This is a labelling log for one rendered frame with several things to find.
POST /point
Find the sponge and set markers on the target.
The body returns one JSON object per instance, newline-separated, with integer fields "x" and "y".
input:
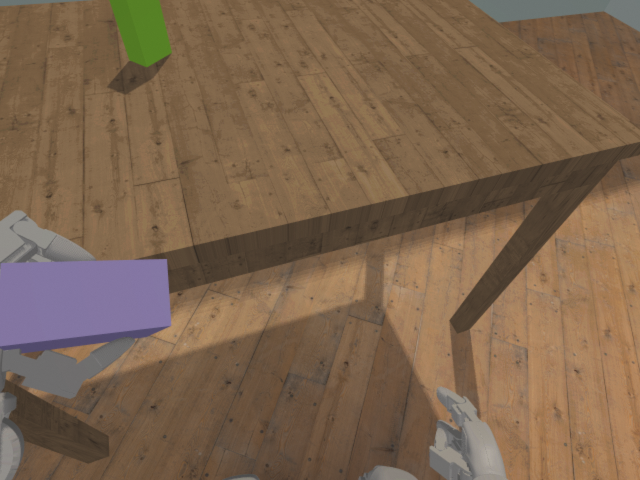
{"x": 53, "y": 305}

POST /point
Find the robot left hand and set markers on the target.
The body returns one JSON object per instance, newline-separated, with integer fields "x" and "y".
{"x": 21, "y": 240}

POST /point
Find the left robot forearm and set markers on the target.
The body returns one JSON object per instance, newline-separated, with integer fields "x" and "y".
{"x": 11, "y": 438}

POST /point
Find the robot right hand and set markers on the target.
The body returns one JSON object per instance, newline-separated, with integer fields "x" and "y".
{"x": 466, "y": 455}

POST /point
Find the table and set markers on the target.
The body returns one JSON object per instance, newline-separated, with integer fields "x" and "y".
{"x": 278, "y": 130}

